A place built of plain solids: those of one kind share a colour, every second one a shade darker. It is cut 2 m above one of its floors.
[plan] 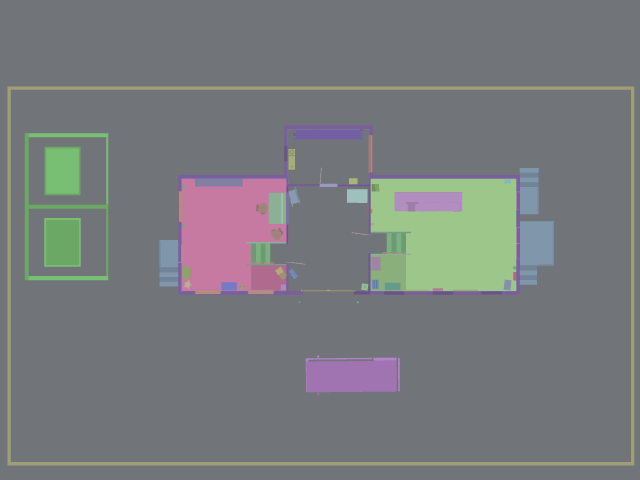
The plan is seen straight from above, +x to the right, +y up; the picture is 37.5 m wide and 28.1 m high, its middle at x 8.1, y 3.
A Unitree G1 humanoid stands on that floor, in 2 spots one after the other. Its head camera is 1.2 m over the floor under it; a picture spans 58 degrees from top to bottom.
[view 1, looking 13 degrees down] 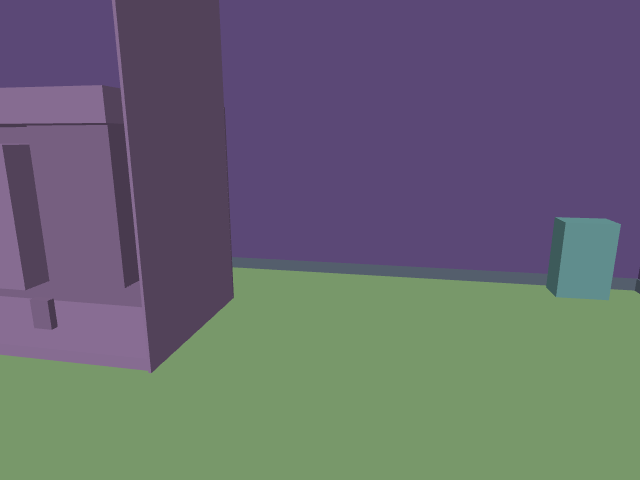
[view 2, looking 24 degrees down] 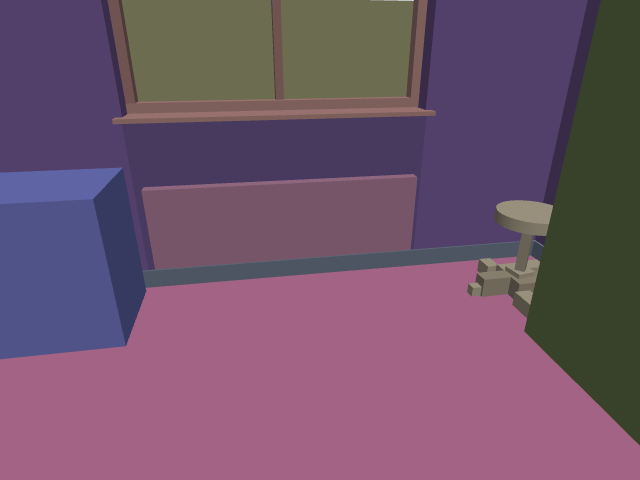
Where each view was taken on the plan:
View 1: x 17.70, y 2.80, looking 101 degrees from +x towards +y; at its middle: wall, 3.97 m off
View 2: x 1.75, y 2.20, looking -100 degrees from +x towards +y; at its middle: radiator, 2.35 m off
